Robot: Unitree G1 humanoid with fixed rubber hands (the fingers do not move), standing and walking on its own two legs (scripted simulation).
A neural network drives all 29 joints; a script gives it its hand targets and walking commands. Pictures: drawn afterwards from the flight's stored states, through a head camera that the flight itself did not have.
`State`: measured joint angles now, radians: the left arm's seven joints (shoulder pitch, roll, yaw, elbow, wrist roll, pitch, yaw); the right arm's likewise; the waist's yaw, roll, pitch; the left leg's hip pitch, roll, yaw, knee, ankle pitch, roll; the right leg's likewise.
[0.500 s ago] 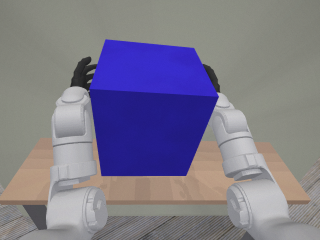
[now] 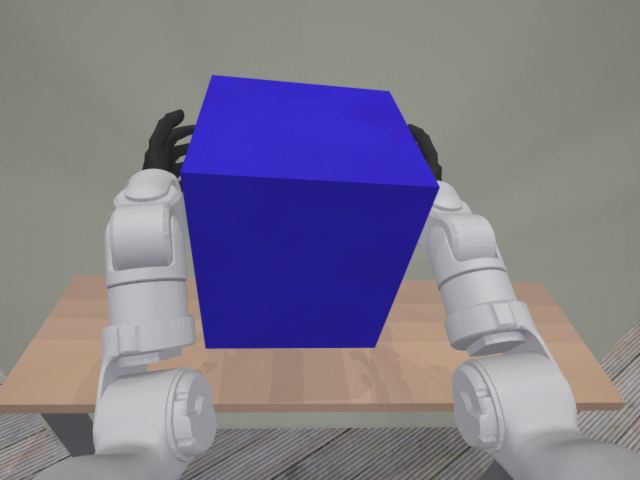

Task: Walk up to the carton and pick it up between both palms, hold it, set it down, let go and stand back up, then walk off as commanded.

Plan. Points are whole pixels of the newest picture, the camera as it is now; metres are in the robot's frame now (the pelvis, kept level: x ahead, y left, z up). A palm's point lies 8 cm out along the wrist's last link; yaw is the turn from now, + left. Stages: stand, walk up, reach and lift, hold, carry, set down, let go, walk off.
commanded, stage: hold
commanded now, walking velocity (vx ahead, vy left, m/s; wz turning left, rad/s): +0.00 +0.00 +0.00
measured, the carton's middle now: (298, 219) +0.35 +0.02 +0.21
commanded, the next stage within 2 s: none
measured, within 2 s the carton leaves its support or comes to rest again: neither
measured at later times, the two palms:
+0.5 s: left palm (155, 184) +0.34 +0.18 +0.26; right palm (426, 192) +0.35 -0.12 +0.25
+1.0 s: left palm (161, 180) +0.35 +0.17 +0.26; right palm (423, 192) +0.37 -0.13 +0.24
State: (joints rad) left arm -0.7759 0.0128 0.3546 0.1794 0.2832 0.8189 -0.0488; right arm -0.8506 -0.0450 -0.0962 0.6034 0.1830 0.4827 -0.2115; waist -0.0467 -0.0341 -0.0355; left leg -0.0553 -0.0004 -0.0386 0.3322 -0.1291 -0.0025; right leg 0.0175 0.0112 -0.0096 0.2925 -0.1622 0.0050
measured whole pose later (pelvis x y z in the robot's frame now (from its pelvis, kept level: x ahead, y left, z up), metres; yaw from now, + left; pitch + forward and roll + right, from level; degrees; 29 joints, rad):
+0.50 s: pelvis -0.01 +0.00 +0.00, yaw +0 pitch -10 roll -1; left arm -0.77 0.01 0.35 0.17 0.29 0.83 -0.06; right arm -0.85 -0.05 -0.09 0.59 0.18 0.50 -0.21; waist -0.05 -0.03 -0.04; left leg -0.05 0.00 -0.04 0.34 -0.12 0.00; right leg 0.02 0.01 -0.01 0.30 -0.15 0.01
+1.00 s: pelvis +0.00 +0.00 +0.00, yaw +0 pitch -9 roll -1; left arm -0.77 0.01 0.35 0.16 0.29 0.83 -0.06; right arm -0.83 -0.05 -0.07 0.58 0.18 0.49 -0.22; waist -0.05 -0.03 -0.04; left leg -0.05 0.00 -0.04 0.34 -0.13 0.00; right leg 0.02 0.01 -0.01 0.29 -0.16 0.00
